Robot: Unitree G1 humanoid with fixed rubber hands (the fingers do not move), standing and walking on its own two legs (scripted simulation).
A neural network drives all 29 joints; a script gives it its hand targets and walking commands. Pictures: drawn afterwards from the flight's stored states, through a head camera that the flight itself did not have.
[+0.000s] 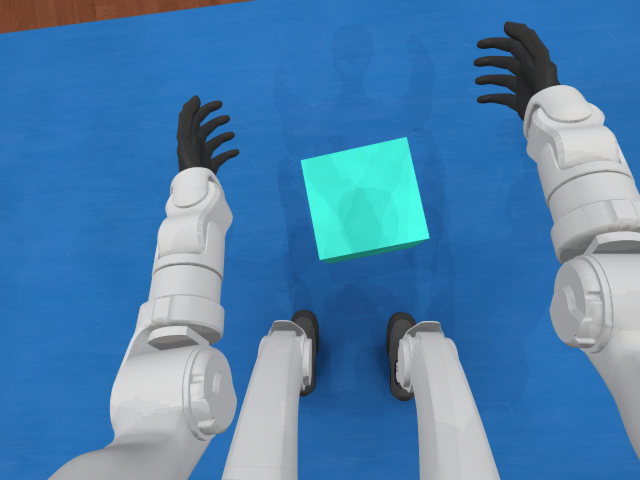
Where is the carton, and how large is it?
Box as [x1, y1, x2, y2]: [301, 137, 428, 263]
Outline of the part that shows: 406,137 301,160 319,258 321,260 330,263 412,247 428,238 428,233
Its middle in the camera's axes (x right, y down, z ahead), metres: +0.09 -0.06 +0.86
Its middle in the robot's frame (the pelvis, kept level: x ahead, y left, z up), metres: +0.48 -0.01 -0.51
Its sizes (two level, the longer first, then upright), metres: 0.210 0.200 0.250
